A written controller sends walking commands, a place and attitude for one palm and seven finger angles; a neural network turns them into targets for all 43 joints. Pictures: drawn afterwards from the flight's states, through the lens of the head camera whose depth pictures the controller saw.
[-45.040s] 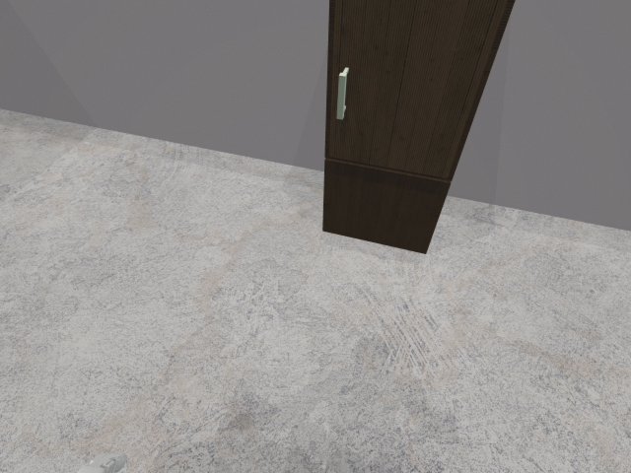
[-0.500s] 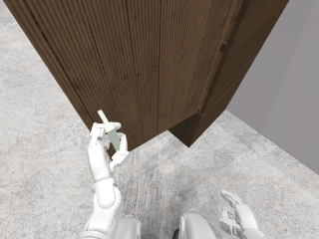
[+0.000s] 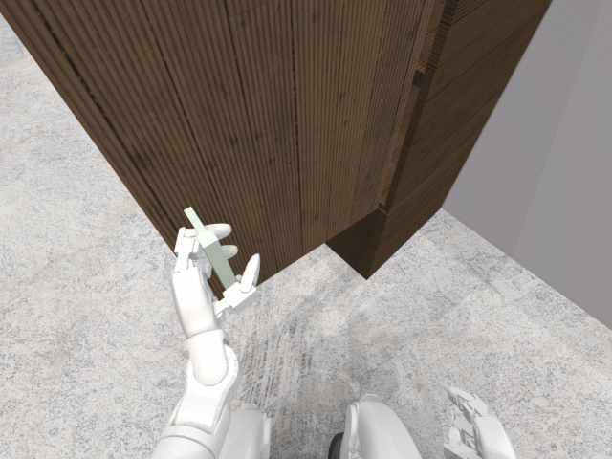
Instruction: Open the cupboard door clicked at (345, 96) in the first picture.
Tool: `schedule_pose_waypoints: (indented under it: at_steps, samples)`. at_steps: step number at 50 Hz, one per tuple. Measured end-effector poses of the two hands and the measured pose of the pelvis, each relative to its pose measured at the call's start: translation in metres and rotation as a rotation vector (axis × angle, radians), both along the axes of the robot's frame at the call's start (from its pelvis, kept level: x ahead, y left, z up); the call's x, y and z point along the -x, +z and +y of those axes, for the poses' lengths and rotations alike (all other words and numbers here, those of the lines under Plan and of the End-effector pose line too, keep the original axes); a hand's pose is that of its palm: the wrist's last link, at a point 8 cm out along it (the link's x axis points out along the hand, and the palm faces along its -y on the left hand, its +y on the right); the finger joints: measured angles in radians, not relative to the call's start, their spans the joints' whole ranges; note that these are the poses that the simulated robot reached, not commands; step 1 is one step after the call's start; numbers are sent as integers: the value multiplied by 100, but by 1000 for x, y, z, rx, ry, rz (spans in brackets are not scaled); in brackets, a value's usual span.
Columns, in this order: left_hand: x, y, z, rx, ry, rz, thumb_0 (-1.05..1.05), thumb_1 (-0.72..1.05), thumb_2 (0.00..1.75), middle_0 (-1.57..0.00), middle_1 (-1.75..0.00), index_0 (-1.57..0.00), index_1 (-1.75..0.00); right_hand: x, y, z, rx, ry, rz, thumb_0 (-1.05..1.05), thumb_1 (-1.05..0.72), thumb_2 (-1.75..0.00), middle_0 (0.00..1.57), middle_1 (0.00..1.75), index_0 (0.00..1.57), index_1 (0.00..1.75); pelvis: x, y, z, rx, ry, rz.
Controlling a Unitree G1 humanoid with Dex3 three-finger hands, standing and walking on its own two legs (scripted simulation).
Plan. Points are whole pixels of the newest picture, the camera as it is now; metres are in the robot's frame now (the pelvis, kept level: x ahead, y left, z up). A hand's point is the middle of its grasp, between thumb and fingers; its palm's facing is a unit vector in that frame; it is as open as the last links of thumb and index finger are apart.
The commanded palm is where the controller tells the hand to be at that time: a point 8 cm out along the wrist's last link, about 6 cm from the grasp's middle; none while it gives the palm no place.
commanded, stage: open thumb and fingers to let go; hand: left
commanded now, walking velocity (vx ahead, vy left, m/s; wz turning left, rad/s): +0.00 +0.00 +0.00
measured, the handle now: (212, 251) +0.38 +0.13 +0.02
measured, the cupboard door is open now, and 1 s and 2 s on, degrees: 82 82 83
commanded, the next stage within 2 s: slide the hand sideways off the handle in 0.52 s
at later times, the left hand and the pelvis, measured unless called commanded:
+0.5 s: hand (243, 281) +0.33 +0.09 +0.02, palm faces +0.32 -0.95 -0.01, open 15.2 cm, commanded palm +0.29 +0.14 +0.01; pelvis -0.01 +0.02 +0.00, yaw -1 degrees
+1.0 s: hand (229, 308) +0.30 +0.10 +0.02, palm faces -0.15 -0.99 +0.01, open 16.4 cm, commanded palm +0.27 +0.15 +0.01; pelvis -0.01 +0.05 -0.01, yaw -1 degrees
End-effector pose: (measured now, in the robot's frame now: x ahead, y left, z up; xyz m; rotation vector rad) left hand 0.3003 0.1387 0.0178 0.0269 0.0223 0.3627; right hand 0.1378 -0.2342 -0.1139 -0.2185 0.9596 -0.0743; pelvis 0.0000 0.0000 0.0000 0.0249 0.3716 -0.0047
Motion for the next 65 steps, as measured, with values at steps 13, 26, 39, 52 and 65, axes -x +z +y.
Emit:
schedule_pose_waypoints:
  at_steps: [13, 26, 39, 52, 65]
  samples:
    - [3, 0, -4, 7, -12, -8, 0, -34, 37, -31, -117, -31, -118, 18, 3, 7, -3, -8, -8, 1, -90, -90, 20, 30, 20, 30, 10, 0, 8, 4, -11, -13]
    - [3, 1, -4, 4, -43, -33, -1, -49, 30, -25, -70, -24, -70, 7, 3, 31, -14, 35, -28, 1, -90, -89, 20, 30, 21, 30, 13, -2, 22, 17, -10, -13]
    - [6, 1, 22, -92, -430, -41, -2, -50, 30, -25, -43, -17, -45, 9, 2, 38, -6, 35, -32, 1, -90, -89, 21, 30, 21, 30, 16, -7, 34, 33, 8, -28]
    - [18, 1, 19, 37, -522, -18, -2, -50, 30, -11, -31, -14, -32, 1, 12, 48, -12, 13, -90, 1, -90, -89, 20, 30, 20, 30, 13, -10, 51, 34, -13, -15]
    - [43, -5, 46, 8, -482, 27, -2, -50, 30, -15, -30, -15, -31, -26, 11, 60, -25, 42, -125, 1, -90, -89, 20, 30, 21, 30, 4, -15, 48, 42, -9, -6]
